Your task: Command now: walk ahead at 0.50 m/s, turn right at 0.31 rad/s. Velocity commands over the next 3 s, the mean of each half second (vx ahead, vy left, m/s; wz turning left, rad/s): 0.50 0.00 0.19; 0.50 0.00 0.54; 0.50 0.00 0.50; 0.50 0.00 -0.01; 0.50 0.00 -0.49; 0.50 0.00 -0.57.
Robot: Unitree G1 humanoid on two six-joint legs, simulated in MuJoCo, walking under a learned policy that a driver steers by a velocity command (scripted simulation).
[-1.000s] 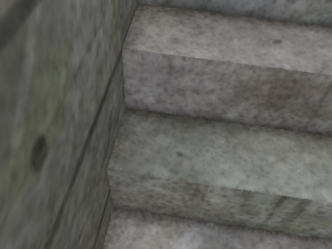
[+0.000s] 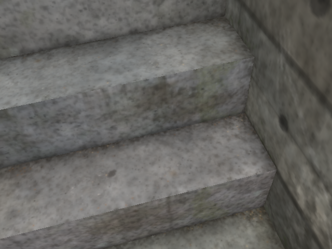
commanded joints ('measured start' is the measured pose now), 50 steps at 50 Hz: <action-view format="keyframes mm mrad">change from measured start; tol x16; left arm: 1 -283 166 20 -206 10 -25 -51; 25 -102 208 3 -370 44 -40 -209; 41 271 196 5 -44 97 -27 -225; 44 283 190 27 -136 -118 -130 139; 50 -60 302 82 -339 -164 -147 167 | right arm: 1 99 -121 -43 -22 15 14 37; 28 95 -125 -54 -230 121 -7 -89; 41 -266 -73 -16 -280 146 97 12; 42 -484 252 73 -305 -91 130 -83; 43 -493 241 88 -354 -94 145 -86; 50 3 -210 -27 -194 -14 162 -75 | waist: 1 -115 -122 -44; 23 -79 -55 -96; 41 -71 -142 27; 42 27 -22 233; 50 -247 -165 -221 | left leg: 1 -121 24 -62 202 -93 -18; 7 -538 -11 -114 452 1 -94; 22 -862 -89 -229 434 -159 -162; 40 -1051 -27 44 625 -187 73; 42 -873 -138 305 614 -530 40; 45 -449 -81 271 384 -581 75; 50 639 -203 269 -840 -605 142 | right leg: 1 61 -179 312 -409 -182 -27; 14 362 -360 151 -574 -131 4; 22 824 -433 154 -517 523 69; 29 765 -434 24 -585 436 103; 39 837 -481 -113 -698 737 145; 43 710 -387 -241 -809 1388 229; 45 930 -425 -298 -700 1861 226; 49 689 -369 -418 -427 2651 316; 50 659 -371 -317 -85 2215 272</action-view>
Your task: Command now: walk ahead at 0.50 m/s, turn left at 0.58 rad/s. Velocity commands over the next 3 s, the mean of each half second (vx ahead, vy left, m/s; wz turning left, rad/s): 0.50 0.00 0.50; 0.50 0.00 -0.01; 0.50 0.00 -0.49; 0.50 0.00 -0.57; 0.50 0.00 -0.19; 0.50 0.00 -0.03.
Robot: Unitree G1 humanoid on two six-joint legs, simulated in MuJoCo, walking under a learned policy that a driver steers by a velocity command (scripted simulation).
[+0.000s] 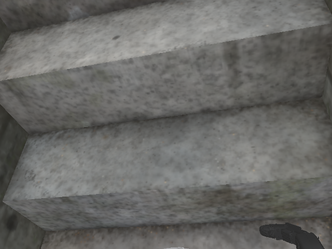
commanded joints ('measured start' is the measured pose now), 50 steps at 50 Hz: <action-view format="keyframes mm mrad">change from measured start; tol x64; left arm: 1 -119 316 86 -187 19 -43 -2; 50 111 365 115 124 163 11 -369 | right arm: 1 255 -285 -99 35 36 -23 17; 10 -203 -449 -210 -29 13 -215 209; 18 896 -267 -192 125 -8 -186 138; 25 -236 -419 -177 -237 46 -162 173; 50 -106 -62 55 -299 71 18 152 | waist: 1 -209 -295 -285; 50 -166 -518 -167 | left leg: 1 1266 70 -367 -869 43 252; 3 1425 394 -966 -1137 257 285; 8 -158 319 -184 -1550 94 -54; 18 962 171 -100 -859 243 -40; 27 418 396 -387 -1353 2 22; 31 701 370 -378 -875 409 111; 38 -752 107 -442 702 135 -47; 44 -909 280 -276 570 -415 111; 50 626 81 58 -350 257 -115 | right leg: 1 -738 180 104 1216 884 220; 2 -1118 299 467 2462 -715 124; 4 -1317 125 816 2524 -987 -119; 9 -310 66 435 1819 -680 -125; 15 -759 -16 539 882 -831 -190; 24 -768 147 320 2080 -542 -101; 31 -298 104 352 137 -402 -107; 38 306 -284 905 71 -206 -506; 46 -487 -130 609 -259 -506 -376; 50 -344 -204 441 -52 1775 -500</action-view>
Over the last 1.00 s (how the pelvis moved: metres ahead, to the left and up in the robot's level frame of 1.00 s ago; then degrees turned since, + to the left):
0.28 -0.01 0.13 21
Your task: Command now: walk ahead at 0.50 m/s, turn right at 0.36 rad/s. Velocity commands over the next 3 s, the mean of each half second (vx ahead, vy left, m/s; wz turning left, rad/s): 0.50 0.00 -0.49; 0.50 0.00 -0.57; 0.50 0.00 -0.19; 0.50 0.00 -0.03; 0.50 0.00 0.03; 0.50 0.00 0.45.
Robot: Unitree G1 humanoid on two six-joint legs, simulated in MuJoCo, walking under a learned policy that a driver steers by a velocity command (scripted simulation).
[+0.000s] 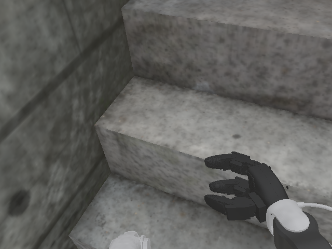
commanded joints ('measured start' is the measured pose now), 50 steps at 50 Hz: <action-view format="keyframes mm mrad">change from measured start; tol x64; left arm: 1 -136 326 70 -125 -41 -27 -75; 24 -1182 149 -49 -713 -128 173 109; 50 -278 345 51 -406 80 95 -37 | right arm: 1 197 -176 -99 15 0 34 -23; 13 1085 42 -94 690 -48 -128 -36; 46 90 -196 -133 -127 -130 -163 -86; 50 722 -371 -198 138 -29 -111 -86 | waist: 1 -258 -230 -78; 40 -158 20 323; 50 -275 427 -468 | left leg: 1 1064 -198 138 -687 137 -48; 4 1308 298 -985 -1271 -40 -5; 11 1674 159 -421 -1091 986 39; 22 888 179 -248 -1670 163 -11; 29 1586 292 -57 -1291 2672 114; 35 334 -140 -242 511 60 -173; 45 -41 -117 -349 662 -464 -6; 50 1518 176 -826 -826 329 56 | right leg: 1 -316 -145 16 269 2246 -256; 4 -767 234 121 1757 389 12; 13 -1661 223 97 2046 -88 -181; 31 -649 377 -399 848 -591 -39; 36 -681 -37 665 294 -450 -313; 46 -268 -16 368 351 620 -140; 50 -1080 150 307 1017 432 -8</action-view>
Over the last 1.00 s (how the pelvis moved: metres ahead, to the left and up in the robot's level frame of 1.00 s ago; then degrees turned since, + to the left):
0.19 0.06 0.15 17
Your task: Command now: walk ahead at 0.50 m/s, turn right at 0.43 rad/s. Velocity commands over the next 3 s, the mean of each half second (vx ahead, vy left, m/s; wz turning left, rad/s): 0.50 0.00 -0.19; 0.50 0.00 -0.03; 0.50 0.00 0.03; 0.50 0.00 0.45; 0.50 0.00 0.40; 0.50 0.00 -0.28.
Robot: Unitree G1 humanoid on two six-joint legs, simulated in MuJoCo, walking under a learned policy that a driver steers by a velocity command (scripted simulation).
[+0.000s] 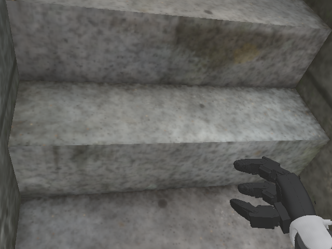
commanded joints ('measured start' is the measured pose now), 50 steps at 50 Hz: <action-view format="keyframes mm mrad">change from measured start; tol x64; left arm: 1 -47 224 64 -186 53 10 -33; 50 -204 -139 28 -206 43 20 143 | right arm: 1 652 -410 -143 174 -23 15 -3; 50 124 -26 -100 435 31 -12 -111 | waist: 1 -226 639 -292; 50 144 170 172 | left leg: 1 951 367 -791 -887 1103 330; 12 458 156 -70 -1072 615 21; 20 315 194 -29 -1424 1409 60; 24 66 -86 83 236 486 266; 32 -514 24 -97 1065 574 126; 45 1001 141 -289 -738 58 273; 50 299 273 -505 -1133 -128 203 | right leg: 1 -460 52 86 727 260 27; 14 -890 -100 -278 1121 115 7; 24 456 -11 -404 -273 -51 34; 25 649 -172 4 -72 808 -243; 28 344 -348 156 -432 -292 -134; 38 -83 -237 -250 -862 180 -37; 42 356 -262 -406 -377 1813 -59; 46 -145 55 -270 677 182 -56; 50 -413 39 -133 1176 -71 -37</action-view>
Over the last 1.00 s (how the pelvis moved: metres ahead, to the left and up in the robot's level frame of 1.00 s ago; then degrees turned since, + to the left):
0.44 0.06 0.45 -36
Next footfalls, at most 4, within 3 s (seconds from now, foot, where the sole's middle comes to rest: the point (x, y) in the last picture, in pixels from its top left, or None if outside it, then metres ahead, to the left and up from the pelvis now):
0.46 right None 0.21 -0.11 -0.57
0.88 left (146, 218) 0.45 0.04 -0.32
1.32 right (236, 235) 0.45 -0.22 -0.34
1.82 left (139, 245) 0.38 0.04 -0.34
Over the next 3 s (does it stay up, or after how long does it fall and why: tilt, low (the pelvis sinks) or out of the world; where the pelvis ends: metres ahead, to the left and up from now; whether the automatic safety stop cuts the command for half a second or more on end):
stays up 0.74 0.07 0.67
